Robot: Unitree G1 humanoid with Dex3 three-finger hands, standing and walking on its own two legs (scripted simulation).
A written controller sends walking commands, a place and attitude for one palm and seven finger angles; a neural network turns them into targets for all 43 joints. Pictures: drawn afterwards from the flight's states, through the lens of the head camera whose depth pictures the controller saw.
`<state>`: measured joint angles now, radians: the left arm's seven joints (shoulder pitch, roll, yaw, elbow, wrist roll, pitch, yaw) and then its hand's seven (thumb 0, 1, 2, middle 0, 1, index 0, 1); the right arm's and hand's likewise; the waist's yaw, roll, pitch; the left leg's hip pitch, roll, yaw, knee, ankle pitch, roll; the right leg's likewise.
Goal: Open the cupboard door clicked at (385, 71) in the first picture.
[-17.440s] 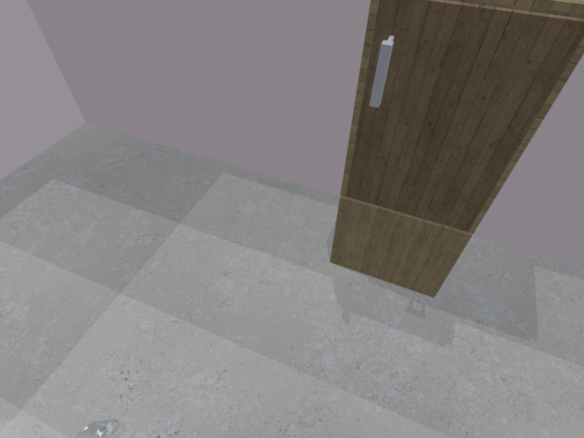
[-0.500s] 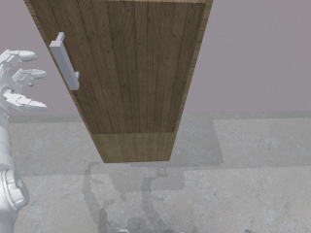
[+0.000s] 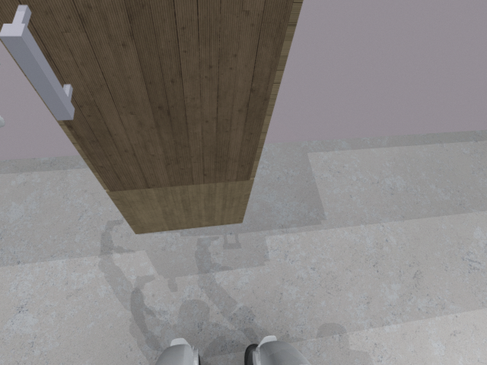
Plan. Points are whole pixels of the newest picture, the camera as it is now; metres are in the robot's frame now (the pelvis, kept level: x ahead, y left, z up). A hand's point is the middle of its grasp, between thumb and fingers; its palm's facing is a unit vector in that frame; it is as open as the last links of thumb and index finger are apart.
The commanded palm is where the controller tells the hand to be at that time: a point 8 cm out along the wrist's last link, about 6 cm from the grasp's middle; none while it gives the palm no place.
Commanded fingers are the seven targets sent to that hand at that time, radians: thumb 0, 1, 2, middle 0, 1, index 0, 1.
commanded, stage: move the hooked fingers beside the handle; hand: left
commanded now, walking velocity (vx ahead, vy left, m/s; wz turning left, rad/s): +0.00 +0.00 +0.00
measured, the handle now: (46, 67) +0.53 +0.25 +0.13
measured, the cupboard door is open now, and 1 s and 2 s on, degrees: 0 0 0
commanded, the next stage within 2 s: slide the fingers in behind the handle in 0.92 s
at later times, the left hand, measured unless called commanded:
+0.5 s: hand out of the picture +0.49 +0.32 +0.13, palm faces +0.04 -1.00 +0.02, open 13.9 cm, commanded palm +0.46 +0.37 +0.13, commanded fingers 0.00 -0.50 0.30 -0.30 -1.20 -0.30 -1.20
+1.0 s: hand out of the picture +0.49 +0.33 +0.14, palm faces +0.09 -1.00 +0.01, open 14.0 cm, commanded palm +0.46 +0.37 +0.13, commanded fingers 0.00 -0.50 0.30 -0.30 -1.20 -0.30 -1.20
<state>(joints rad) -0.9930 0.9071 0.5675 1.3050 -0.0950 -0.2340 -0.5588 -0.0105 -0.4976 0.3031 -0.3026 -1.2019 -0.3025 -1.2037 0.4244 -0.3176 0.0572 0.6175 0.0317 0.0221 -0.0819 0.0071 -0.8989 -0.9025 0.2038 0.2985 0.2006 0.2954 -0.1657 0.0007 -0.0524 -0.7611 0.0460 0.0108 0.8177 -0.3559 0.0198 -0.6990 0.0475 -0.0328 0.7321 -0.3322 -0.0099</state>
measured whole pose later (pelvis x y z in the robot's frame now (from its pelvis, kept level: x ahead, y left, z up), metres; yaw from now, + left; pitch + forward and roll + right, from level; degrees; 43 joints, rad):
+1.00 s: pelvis +0.01 +0.00 +0.00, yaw +0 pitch +18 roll -4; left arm -0.97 0.88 0.58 1.27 -0.12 -0.25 -0.57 -0.01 -0.50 0.30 -0.30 -1.20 -0.30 -1.20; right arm 0.41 -0.31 0.06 0.60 0.03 0.07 -0.07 0.01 -0.90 -0.90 0.20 0.30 0.20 0.30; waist -0.16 0.00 -0.06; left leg -0.79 0.05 -0.01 0.86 -0.39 0.02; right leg -0.71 0.05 -0.05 0.76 -0.36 -0.01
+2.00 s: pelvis +0.01 +0.00 +0.00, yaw +1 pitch +14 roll -3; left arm -0.88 0.62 0.44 1.14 -0.13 -0.24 -0.36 -0.01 -0.50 0.30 -0.30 -1.20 -0.30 -1.21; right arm 0.38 -0.28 0.05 0.61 0.02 0.03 -0.04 0.01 -0.90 -0.90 0.20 0.30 0.20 0.30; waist -0.13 0.02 -0.08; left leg -0.69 0.03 0.00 0.82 -0.38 0.02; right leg -0.63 0.04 -0.04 0.74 -0.36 -0.01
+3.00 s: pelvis +0.00 +0.00 +0.00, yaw +1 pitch +16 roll -3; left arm -0.95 0.62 0.41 1.19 -0.12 -0.25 -0.35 -0.01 -0.15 0.45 -0.37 -1.25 -0.38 -1.25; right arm 0.41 -0.28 0.05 0.63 0.02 0.01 -0.05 0.01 -0.90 -0.90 0.20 0.30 0.20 0.30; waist -0.14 0.02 -0.08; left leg -0.74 0.03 -0.01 0.83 -0.37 0.02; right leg -0.67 0.03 -0.05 0.75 -0.35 -0.01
